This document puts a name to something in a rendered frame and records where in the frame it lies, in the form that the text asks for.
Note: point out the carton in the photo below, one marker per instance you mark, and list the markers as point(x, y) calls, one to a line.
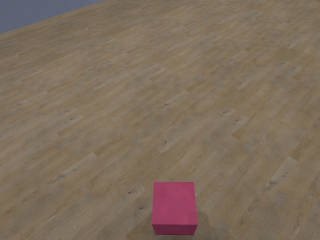
point(174, 208)

